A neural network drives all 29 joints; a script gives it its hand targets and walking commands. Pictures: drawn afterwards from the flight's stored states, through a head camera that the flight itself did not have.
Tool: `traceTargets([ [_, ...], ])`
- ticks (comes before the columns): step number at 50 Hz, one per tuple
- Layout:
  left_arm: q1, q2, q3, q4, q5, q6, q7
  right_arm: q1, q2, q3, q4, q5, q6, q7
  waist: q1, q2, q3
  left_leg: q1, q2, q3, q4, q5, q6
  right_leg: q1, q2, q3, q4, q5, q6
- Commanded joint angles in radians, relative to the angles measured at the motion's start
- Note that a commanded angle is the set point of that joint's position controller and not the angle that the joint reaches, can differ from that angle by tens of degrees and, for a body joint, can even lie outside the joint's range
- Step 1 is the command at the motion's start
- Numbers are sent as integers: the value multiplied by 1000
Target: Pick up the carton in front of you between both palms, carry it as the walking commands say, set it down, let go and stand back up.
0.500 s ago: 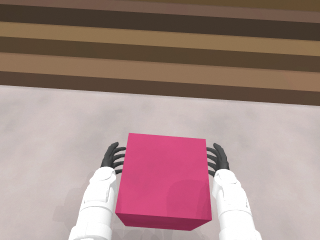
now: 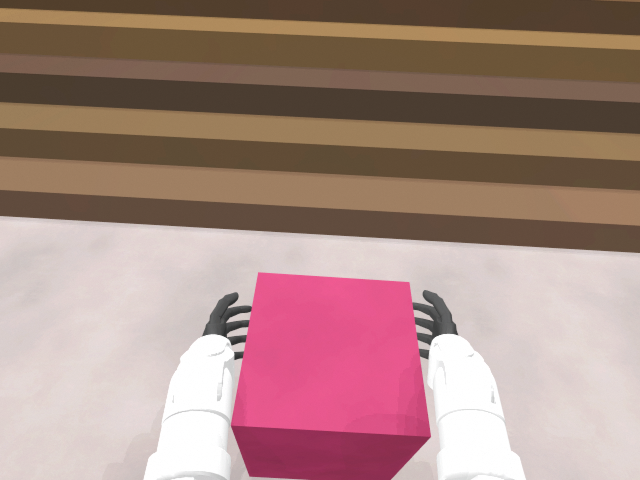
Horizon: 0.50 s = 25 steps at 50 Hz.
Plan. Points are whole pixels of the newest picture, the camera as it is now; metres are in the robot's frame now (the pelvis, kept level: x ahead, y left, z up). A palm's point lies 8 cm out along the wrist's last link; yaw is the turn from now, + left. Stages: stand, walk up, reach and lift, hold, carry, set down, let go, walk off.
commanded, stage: reach and lift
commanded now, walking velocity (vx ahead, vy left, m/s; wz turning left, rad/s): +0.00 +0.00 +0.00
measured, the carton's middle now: (325, 383) +0.30 +0.00 -0.06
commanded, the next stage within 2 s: hold in 0.70 s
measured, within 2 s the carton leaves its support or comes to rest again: neither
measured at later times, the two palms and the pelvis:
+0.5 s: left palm (215, 336) +0.31 +0.15 +0.04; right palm (442, 335) +0.31 -0.15 +0.04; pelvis +0.02 +0.00 +0.01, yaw +0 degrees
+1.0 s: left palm (213, 336) +0.29 +0.15 +0.06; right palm (450, 335) +0.30 -0.15 +0.06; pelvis +0.01 +0.00 +0.01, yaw +0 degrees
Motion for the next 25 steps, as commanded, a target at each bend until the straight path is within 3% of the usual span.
traceTargets([
  [1,-598,-953,-533,-6,-248,-42,-261,-505,984,530,70,232,-7,281,1,3,-250,126,-48,17,-76,28,15,-4,34,-8,-111,29,-10],
  [25,-435,-938,-593,-145,-289,16,-235,-351,923,585,-78,262,47,278,-2,13,-249,227,-52,4,-128,250,-5,98,53,-7,-156,232,-1],
])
